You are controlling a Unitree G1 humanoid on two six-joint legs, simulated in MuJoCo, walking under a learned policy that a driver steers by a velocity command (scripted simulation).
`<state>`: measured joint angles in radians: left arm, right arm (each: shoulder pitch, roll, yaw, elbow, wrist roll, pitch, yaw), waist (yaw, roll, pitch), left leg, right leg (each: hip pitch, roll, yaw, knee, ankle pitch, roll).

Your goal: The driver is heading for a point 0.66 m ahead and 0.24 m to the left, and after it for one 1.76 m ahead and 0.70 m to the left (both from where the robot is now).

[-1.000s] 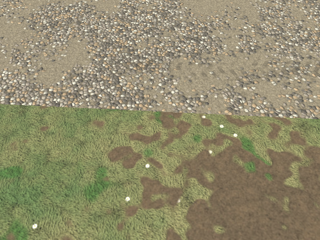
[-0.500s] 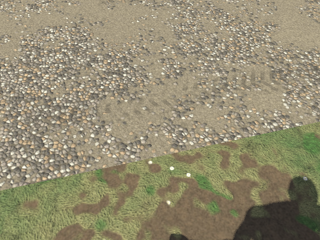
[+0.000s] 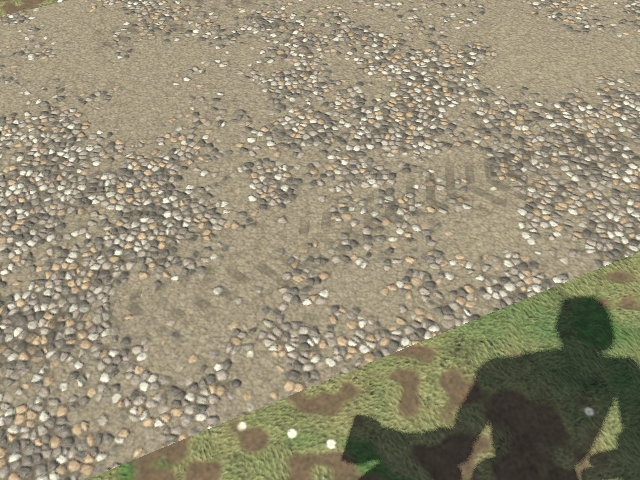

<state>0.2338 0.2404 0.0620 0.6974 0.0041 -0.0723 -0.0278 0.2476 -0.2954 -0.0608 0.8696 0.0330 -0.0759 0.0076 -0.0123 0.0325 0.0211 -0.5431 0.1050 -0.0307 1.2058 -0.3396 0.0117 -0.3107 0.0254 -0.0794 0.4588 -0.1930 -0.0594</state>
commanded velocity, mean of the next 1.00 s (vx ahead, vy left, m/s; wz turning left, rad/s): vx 0.50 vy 0.00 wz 0.50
